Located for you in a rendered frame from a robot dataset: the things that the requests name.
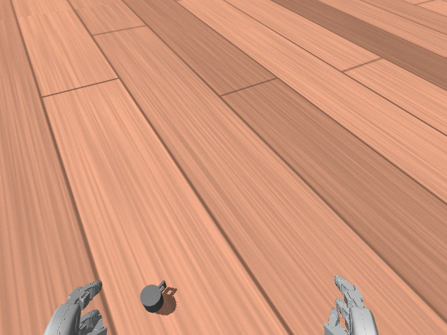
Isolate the mug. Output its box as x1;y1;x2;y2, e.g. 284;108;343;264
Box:
140;281;166;313

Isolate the left robot hand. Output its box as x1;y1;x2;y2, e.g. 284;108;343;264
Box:
43;281;108;335

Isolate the right robot hand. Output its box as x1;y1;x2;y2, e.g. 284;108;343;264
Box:
324;275;379;335

